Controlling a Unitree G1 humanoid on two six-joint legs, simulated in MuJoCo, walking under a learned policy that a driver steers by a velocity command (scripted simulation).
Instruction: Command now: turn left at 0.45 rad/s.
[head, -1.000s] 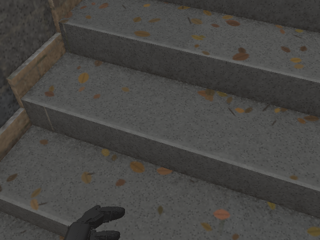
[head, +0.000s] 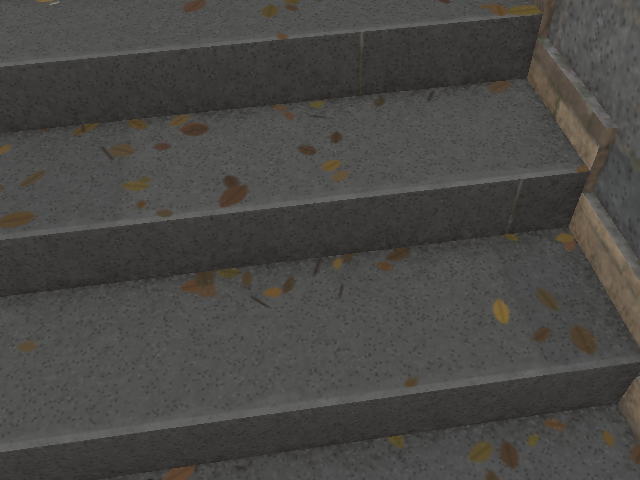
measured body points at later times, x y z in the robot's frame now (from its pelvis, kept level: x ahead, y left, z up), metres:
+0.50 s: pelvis -0.04 +0.05 +0.00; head -0.03 +0.10 +0.45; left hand +0.01 +0.35 -0.13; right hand +0.22 -0.11 -0.06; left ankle -0.05 +0.12 -0.73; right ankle -0.03 -0.10 -0.58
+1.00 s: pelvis +0.12 +0.05 +0.01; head +0.13 +0.05 +0.46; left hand +0.33 +0.22 -0.06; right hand +0.08 -0.19 -0.14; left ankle -0.05 +0.13 -0.73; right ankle +0.30 -0.07 -0.47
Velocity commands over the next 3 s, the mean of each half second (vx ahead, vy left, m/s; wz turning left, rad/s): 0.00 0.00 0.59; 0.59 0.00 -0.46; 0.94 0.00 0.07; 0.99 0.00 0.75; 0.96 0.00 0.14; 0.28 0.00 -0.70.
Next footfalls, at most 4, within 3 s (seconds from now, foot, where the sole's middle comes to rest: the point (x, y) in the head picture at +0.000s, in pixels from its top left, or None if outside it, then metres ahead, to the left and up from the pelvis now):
0.30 left None -0.01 0.14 -0.77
1.08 right None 0.36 -0.07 -0.61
1.56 left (318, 330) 0.69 0.03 -0.46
1.94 right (355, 130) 1.09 -0.06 -0.30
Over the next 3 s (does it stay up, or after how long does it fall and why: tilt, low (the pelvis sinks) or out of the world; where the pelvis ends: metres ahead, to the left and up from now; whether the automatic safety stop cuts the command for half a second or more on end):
stays up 1.51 0.28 0.72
